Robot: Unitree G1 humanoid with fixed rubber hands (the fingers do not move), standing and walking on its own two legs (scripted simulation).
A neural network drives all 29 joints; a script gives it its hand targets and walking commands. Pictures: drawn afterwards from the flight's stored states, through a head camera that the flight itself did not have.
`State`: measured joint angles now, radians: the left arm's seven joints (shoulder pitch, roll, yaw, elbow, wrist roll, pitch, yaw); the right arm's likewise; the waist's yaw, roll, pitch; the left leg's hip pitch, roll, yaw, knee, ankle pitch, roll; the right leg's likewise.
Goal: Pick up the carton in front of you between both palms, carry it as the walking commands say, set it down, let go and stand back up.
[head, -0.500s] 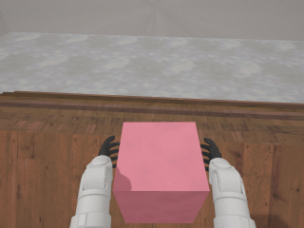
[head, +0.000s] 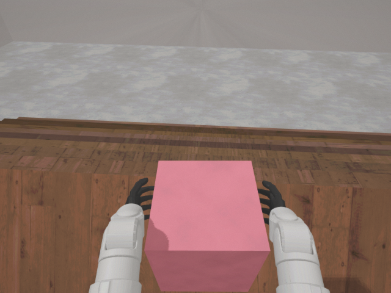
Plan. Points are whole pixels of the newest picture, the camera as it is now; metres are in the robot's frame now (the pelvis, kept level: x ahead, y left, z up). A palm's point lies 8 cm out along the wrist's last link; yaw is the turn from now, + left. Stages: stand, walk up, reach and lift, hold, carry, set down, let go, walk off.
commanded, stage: hold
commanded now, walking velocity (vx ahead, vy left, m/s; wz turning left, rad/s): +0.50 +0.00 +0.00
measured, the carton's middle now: (204, 228) +0.29 +0.00 -0.03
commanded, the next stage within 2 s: carry in 0.02 s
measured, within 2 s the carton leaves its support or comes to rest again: neither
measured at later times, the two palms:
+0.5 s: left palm (143, 171) +0.39 +0.15 +0.06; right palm (269, 171) +0.39 -0.15 +0.07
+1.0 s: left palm (171, 113) +0.65 +0.11 +0.06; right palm (262, 111) +0.67 -0.19 +0.06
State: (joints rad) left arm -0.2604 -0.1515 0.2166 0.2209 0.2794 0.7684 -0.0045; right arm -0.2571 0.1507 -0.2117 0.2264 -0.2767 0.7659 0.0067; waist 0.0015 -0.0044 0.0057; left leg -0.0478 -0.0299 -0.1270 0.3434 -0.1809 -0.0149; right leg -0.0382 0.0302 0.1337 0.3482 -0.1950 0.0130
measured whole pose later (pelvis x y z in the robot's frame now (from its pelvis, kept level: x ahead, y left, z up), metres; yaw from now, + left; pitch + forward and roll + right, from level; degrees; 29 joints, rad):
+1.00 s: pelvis +0.42 -0.05 -0.02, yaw +2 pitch +4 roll -1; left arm -0.03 -0.13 0.06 -0.42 0.07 1.20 0.12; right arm -0.04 0.13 -0.07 -0.43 -0.06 1.22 -0.12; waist 0.03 0.01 -0.10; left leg -0.36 0.08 0.04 1.16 -0.39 0.02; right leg -0.40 -0.01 -0.25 0.53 -0.20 -0.10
